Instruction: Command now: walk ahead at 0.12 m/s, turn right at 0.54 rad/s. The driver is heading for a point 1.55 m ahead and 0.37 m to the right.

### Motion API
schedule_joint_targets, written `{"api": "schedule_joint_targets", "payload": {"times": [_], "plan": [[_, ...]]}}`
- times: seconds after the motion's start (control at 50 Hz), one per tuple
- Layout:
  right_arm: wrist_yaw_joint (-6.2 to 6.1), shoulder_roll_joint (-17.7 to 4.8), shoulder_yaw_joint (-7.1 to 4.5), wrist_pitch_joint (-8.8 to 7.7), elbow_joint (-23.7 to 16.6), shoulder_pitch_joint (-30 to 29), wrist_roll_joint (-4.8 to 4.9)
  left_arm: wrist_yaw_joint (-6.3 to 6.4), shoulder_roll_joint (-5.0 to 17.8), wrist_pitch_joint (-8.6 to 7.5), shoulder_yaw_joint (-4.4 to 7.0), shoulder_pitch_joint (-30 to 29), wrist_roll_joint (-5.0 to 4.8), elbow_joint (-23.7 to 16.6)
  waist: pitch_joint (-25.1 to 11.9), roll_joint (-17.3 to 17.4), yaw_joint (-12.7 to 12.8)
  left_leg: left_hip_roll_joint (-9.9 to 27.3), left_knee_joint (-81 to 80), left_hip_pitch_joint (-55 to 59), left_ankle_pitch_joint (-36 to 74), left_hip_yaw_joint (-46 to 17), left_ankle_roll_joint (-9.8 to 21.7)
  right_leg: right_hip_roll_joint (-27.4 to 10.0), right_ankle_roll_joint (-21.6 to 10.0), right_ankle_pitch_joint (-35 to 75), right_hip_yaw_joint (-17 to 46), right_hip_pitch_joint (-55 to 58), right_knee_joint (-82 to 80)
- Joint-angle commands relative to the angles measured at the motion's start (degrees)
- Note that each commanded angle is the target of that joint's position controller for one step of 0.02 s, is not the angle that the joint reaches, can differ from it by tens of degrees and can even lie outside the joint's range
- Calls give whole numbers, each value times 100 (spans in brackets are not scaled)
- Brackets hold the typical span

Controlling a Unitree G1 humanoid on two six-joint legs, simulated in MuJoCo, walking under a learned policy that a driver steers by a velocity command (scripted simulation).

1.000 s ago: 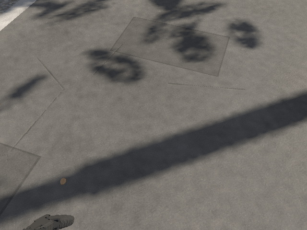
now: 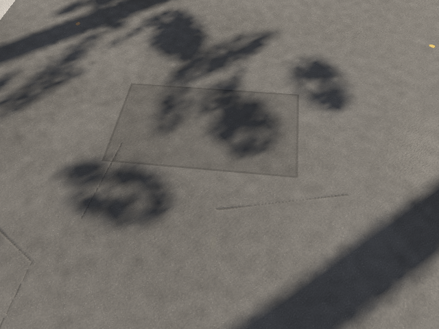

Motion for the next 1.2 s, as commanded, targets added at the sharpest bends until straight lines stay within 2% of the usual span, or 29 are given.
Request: {"api": "schedule_joint_targets", "payload": {"times": [0.02,0.04,0.06,0.08,0.1,0.12,0.14,0.18,0.28,0.38,0.44,0.46,0.48,0.5,0.52,0.54,0.58,0.64,0.74,0.78,0.82,0.84,0.86,0.88,0.9,0.92,0.98,1.02,1.2], "plan": [[-13,-728,-155,-7,-409,-15,-128,174,1467,-31,543,1411,25,-130,-1208,-687,734,590,2767,-1054,2879,-200,53,-361,-694,3018,942,2515,-693],[54,-275,13,-26,-572,471,-401,249,1910,-35,549,1149,129,-338,-1764,-1696,175,-496,4776,-2985,-1916,-675,-393,-1785,-1999,4686,3336,3908,-555],[128,-636,-25,-33,-487,273,-239,185,1523,-63,454,1145,118,-479,-2586,-898,561,-425,5295,-3140,-1833,-1908,-302,-1872,-2234,3392,3729,3922,-985],[141,-773,-65,-5,-590,-116,-58,163,1290,-98,390,773,60,-554,-1994,-532,512,-233,5248,-3428,-1359,-1952,-193,-1644,-1965,2460,3182,3446,-1143],[88,-723,-64,32,-577,-295,-104,190,1076,-86,342,527,-61,-533,-1461,-114,395,-35,4841,-3512,-928,-1919,-168,-1330,-1598,1593,2750,2870,-1264],[15,-751,-85,87,-565,-418,-184,242,934,-38,293,315,-99,-560,-1136,-40,302,86,4407,-3385,-612,-1926,-177,-1137,-1376,1039,2515,2292,-1391],[-8,-774,-104,142,-579,-412,-198,288,913,2,277,186,-46,-607,-1013,-192,167,86,4107,-3020,-390,-1914,-180,-943,-1271,787,2353,1786,-1517],[-20,-623,-77,178,-543,-277,-197,352,983,40,308,123,58,-686,-1051,-399,82,-74,3582,-2657,-164,-1825,-251,-754,-1222,899,2194,1467,-1571],[-30,-483,-14,194,-554,-472,-175,495,1110,127,379,182,-5,-727,-1156,-518,217,-206,2427,-2347,303,-1936,-418,-576,-1099,-139,2347,1338,-1550],[52,-559,-48,96,-621,-580,-125,469,1067,224,377,191,-4,-772,-990,-793,337,-323,1477,-1992,263,-1982,-316,-512,-968,-812,2900,1378,-1477],[132,-591,-105,5,-512,-183,-110,480,1017,294,357,76,-93,-813,-957,-807,99,-341,16,-1186,893,-1828,-83,-300,-728,-597,3012,1294,-1126],[125,-829,-183,1,-477,-5,-169,490,881,303,317,206,-111,-810,-984,-509,91,181,-443,-615,1165,-2155,120,-26,-467,-1073,2774,904,-738],[86,-1313,-277,52,-548,-92,-288,472,597,297,250,420,-87,-851,-907,850,340,1449,-807,-182,1489,-3402,694,685,-106,-2331,1771,14,502],[100,-1372,-298,67,-569,-183,-470,455,915,215,354,293,-82,-996,-639,1925,317,2161,-1058,-666,2182,-4467,1507,1066,175,-3141,1049,-637,1824],[65,-1030,-207,47,-760,-535,-428,436,1270,189,470,456,-25,-848,-595,1361,386,2097,-934,-735,2380,-4104,1556,735,333,-2812,1207,-612,2738],[29,-777,-147,54,-818,-780,-335,428,1289,223,510,592,-60,-673,-546,1014,468,1702,-784,-742,2412,-3446,1269,696,424,-2455,1124,-592,3090],[-20,-631,-90,87,-859,-834,-185,452,976,338,441,719,-58,-534,-459,871,403,1350,-641,-499,2599,-2783,1075,623,629,-2011,992,-823,3663],[-47,-698,-91,171,-761,-414,-225,432,635,330,295,282,-118,-722,-482,998,125,1165,-633,-163,3017,-2345,1224,546,773,-1859,678,-765,3061],[35,-1003,-177,239,-702,-351,-154,376,452,297,139,36,-50,-831,-727,1330,-37,1332,-492,-150,3353,-2161,1324,299,724,-2123,277,464,1159],[77,-1029,-169,245,-636,-310,-82,356,534,303,161,175,-63,-746,-725,1339,-3,1358,-366,-189,3349,-2205,1312,341,620,-1790,139,911,330],[91,-910,-102,237,-548,-335,18,332,490,290,160,535,-39,-539,-663,1169,236,1203,-97,-509,3141,-2070,1045,421,345,-532,9,1800,-1295],[112,-755,-40,183,-420,-45,-12,352,645,289,173,547,-11,-557,-756,886,197,1066,35,-928,2610,-1954,662,169,169,163,398,2514,-1589],[164,-413,88,111,-478,52,-270,418,1008,301,218,678,34,-614,-1142,-247,58,623,899,-1568,1187,-1484,155,-867,-116,1838,1581,3337,-1399],[152,-223,156,71,-586,-54,-294,388,965,268,157,292,166,-597,-1010,-1264,-82,268,760,-1729,-362,-1314,-159,-1456,-891,1927,2021,2571,-1236],[112,-549,99,96,-556,-347,-292,340,599,186,78,39,172,-680,-826,-865,125,296,920,-1549,-372,-1405,-320,-1227,-1053,1242,1888,2304,-1343],[116,-562,89,98,-535,-424,-260,328,453,121,17,-41,198,-581,-754,-849,77,270,692,-1464,68,-1422,-319,-977,-844,821,1674,2239,-1339],[99,-612,112,135,-409,-330,-289,338,556,40,23,-52,122,-436,-577,-746,63,341,1,-893,1603,-1532,-327,-528,-356,175,1344,1941,-1258],[136,-720,87,121,-238,-214,-236,328,427,57,-30,77,149,-386,-400,-268,129,297,4,-834,1449,-1438,-220,-317,-188,-344,1181,1793,-1289],[47,-602,115,97,207,-153,-222,347,413,55,-25,85,101,-65,-368,65,106,297,-200,-608,1580,-1440,-274,-161,-174,41,1032,1851,-1188]]}}
Keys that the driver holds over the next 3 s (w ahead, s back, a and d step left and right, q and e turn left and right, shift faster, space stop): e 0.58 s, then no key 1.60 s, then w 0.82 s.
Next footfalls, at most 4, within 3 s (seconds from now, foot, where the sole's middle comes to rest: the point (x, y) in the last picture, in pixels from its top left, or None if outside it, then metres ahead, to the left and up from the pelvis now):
0.02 right None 0.16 -0.09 -0.77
0.46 left None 0.17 0.12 -0.77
0.84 right None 0.05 -0.11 -0.77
2.88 right None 0.42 -0.27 -0.77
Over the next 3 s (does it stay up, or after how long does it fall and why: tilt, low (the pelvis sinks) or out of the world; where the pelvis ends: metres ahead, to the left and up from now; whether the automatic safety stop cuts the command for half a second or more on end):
stays up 0.36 -0.14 0.00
